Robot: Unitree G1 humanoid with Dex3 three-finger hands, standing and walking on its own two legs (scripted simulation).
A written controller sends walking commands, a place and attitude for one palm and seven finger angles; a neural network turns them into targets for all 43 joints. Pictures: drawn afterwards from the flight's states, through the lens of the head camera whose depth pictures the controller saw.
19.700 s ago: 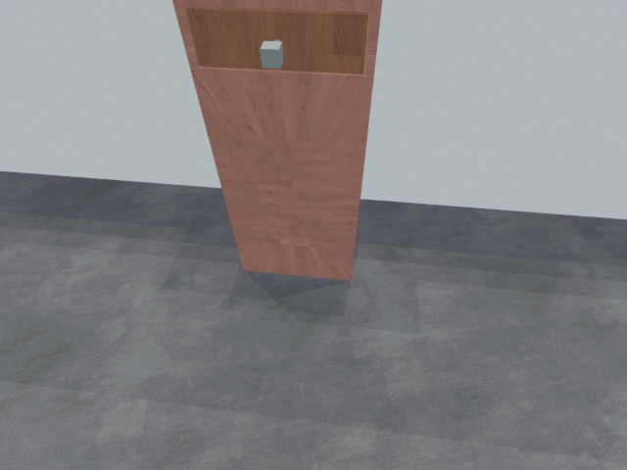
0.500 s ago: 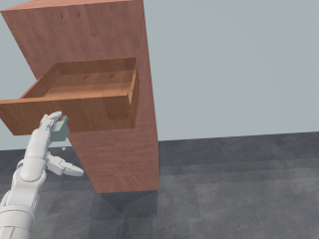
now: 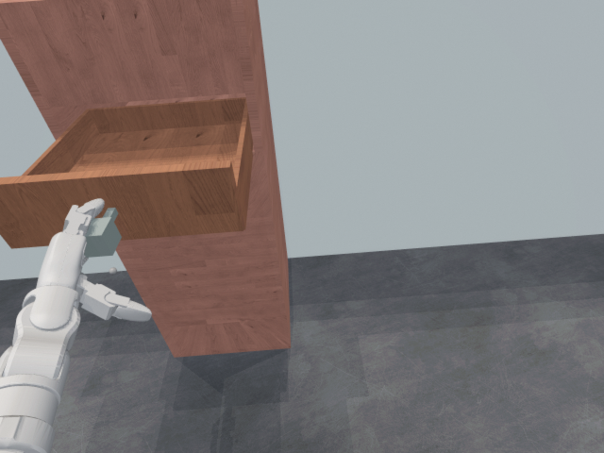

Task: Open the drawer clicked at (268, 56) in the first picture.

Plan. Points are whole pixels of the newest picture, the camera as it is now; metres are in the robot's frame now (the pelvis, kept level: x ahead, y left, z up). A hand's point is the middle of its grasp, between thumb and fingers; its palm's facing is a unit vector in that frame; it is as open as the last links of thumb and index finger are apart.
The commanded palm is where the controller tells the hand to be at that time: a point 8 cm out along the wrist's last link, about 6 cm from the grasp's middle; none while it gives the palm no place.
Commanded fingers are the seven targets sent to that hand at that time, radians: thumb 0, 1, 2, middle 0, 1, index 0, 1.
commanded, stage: relax the arm and regain balance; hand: left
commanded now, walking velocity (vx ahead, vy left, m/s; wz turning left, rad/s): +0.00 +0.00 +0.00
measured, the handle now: (103, 228) +0.41 +0.29 +0.14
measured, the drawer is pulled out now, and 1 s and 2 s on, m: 0.28 0.30 0.30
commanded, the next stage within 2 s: stand and wait in 0.26 s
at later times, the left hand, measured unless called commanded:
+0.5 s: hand (110, 282) +0.31 +0.25 +0.12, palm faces +0.24 -0.82 -0.53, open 16.6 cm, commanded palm none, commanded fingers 0.00 -0.50 0.30 -0.15 -0.30 -0.15 -0.30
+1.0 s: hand (111, 282) +0.32 +0.25 +0.12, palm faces +0.27 -0.81 -0.53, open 16.6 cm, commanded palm none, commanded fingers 0.00 -0.50 0.30 -0.15 -0.30 -0.15 -0.30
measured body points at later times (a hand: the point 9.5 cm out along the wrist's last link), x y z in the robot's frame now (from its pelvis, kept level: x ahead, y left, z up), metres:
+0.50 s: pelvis -0.01 -0.02 +0.01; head -0.05 -0.05 +0.46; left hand +0.30 +0.29 +0.15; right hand +0.02 -0.31 -0.14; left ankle +0.05 +0.13 -0.72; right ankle +0.08 -0.10 -0.72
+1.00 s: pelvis +0.01 -0.02 +0.01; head -0.04 -0.07 +0.46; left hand +0.30 +0.29 +0.15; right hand +0.06 -0.31 -0.15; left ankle +0.05 +0.13 -0.73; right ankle +0.09 -0.10 -0.73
